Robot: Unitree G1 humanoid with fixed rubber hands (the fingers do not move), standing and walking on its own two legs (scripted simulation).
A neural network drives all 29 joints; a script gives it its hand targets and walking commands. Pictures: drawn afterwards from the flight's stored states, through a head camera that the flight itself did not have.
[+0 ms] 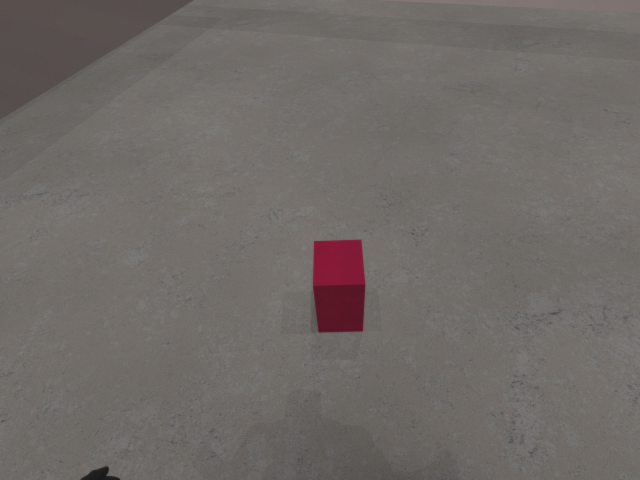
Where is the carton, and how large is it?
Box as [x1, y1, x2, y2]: [313, 240, 364, 331]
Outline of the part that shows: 314,241 313,289 318,330 362,330 364,275 361,241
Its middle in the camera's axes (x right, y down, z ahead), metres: +0.06 +0.17 +1.31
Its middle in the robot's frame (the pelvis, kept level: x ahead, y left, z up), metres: +0.81 -0.01 -0.61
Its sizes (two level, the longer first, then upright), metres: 0.179 0.156 0.285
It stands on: the floor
